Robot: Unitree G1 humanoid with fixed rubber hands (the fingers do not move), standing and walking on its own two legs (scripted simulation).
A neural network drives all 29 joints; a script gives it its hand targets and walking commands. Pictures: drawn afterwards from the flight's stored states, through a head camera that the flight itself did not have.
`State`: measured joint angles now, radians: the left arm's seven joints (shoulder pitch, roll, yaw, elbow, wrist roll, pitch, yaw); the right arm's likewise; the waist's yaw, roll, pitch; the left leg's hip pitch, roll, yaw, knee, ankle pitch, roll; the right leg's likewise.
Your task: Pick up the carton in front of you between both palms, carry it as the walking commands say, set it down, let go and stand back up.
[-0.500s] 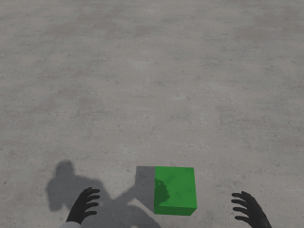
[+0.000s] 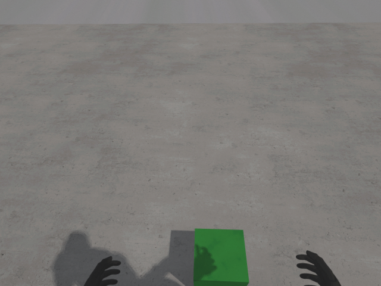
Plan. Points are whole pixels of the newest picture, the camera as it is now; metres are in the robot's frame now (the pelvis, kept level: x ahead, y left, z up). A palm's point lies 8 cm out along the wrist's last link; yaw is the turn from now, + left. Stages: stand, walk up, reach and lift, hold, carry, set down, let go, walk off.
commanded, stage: stand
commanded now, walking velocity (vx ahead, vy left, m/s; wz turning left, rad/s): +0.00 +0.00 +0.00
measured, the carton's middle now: (218, 262) +0.38 -0.06 -0.65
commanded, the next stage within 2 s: none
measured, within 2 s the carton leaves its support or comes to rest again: neither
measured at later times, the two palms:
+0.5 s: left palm out of the picture +0.15 +0.23 -0.13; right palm out of the picture +0.09 -0.27 -0.11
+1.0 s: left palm out of the picture +0.14 +0.23 -0.13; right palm out of the picture +0.03 -0.28 -0.13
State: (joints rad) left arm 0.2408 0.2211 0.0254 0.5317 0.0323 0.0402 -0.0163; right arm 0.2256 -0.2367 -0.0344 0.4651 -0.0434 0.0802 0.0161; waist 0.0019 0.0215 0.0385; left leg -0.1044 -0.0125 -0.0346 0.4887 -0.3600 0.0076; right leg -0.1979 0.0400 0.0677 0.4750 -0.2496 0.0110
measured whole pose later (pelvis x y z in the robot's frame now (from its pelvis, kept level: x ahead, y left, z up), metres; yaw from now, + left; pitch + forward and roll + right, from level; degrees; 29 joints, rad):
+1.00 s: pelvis +0.02 -0.01 -0.02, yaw -8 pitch +2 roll +0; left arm 0.30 0.25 0.00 0.78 0.02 0.01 0.03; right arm 0.40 -0.27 0.00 0.68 -0.02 0.03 -0.06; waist -0.03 0.00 -0.05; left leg -0.19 0.03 0.12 0.64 -0.49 0.00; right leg -0.38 0.10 0.17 0.72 -0.37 -0.01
